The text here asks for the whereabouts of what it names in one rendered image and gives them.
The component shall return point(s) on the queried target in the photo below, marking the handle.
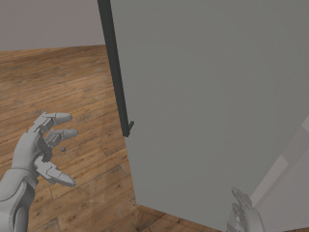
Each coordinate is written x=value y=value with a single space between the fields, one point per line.
x=107 y=23

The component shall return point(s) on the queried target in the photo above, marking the robot right hand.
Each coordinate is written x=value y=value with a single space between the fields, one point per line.
x=250 y=219

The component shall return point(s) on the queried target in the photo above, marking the fridge door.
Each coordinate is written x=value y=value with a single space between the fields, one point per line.
x=216 y=90

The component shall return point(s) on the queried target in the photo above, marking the robot left forearm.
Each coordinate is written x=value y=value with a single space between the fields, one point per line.
x=17 y=193

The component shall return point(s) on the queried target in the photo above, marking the robot left hand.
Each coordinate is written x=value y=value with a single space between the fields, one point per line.
x=30 y=147

